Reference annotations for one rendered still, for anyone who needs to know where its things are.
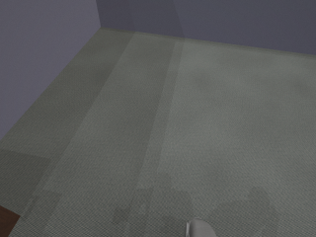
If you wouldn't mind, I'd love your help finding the robot right thigh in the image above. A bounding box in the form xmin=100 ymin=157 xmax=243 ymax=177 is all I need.
xmin=185 ymin=219 xmax=217 ymax=237

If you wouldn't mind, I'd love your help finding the cabinet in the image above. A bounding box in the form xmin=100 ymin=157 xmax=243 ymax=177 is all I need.
xmin=0 ymin=205 xmax=21 ymax=237

